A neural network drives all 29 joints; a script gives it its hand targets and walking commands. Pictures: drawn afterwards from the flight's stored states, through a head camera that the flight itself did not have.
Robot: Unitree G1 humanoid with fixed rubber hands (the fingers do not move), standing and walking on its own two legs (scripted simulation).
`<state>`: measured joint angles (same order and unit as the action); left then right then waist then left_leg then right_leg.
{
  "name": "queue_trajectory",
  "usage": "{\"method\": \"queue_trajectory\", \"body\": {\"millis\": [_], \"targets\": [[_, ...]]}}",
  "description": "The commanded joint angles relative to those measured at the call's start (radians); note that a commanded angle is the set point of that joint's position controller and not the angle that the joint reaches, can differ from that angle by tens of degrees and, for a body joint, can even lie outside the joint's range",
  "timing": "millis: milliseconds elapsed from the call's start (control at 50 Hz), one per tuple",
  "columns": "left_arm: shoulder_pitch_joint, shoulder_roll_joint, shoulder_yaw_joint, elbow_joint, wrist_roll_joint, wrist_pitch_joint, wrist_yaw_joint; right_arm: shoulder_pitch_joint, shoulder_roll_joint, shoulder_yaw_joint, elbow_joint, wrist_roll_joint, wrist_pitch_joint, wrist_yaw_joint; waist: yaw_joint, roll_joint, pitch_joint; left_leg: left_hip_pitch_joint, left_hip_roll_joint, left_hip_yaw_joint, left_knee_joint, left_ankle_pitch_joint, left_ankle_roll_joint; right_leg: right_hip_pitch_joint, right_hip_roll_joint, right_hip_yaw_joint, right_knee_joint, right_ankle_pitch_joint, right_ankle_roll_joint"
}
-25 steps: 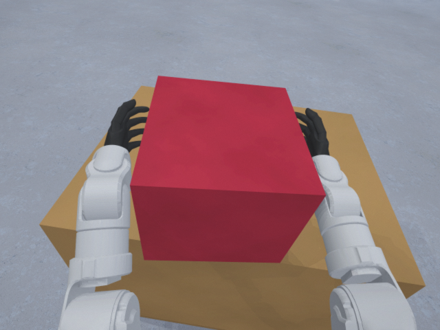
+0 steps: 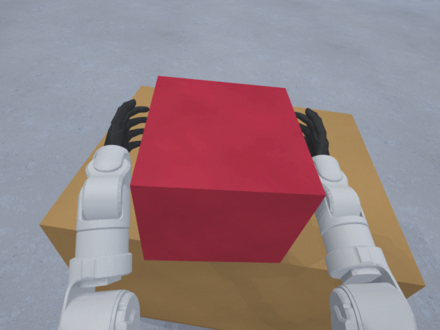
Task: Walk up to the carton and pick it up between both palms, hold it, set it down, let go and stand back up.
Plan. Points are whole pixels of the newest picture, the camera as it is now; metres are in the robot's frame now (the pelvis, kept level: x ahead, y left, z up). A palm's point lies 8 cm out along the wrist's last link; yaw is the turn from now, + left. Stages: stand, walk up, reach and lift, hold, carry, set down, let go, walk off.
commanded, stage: hold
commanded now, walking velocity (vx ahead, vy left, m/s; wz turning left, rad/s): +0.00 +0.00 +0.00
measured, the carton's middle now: (218, 169) +0.36 +0.00 +0.13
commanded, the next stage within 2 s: set down in 0.82 s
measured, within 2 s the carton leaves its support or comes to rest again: neither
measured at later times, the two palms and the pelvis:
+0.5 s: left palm (119, 146) +0.35 +0.17 +0.18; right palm (314, 153) +0.36 -0.17 +0.17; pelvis +0.00 +0.00 +0.00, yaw +0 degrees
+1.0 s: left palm (119, 143) +0.36 +0.17 +0.19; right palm (316, 151) +0.36 -0.17 +0.18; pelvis +0.00 +0.00 +0.00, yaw +0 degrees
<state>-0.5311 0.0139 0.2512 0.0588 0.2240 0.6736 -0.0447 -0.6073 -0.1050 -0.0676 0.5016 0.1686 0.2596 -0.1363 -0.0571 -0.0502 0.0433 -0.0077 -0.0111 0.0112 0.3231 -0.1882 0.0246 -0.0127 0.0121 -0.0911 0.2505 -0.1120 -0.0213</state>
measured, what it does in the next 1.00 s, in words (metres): stands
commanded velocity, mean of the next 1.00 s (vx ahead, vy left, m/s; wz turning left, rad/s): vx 0.00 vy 0.00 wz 0.00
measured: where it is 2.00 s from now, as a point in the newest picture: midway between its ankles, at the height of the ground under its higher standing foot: outside the picture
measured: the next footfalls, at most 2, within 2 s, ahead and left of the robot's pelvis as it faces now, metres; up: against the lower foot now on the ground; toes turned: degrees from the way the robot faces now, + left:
none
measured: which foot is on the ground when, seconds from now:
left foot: down 0.00-1.00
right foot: down 0.00-1.00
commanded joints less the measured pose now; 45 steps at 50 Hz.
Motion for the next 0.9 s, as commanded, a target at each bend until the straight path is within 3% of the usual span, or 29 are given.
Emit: {"method": "queue_trajectory", "body": {"millis": [0, 880], "targets": [[-0.561, -0.518, -0.443, -0.084, -0.1, -0.039, -0.112, -0.685, 0.57, 0.389, -0.282, 0.052, -0.052, 0.092, -0.006, 0.052, -0.359, -0.012, -0.013, 0.0, -0.038, 0.249, -0.034, 0.172, 0.024, 0.022, 0.008, 0.14, 0.04], [-0.574, -0.519, -0.451, -0.088, -0.109, -0.057, -0.114, -0.698, 0.571, 0.384, -0.305, 0.045, -0.07, 0.093, -0.009, 0.055, -0.377, -0.011, -0.018, -0.001, -0.034, 0.248, -0.036, 0.18, 0.023, 0.018, 0.014, 0.156, 0.043]]}}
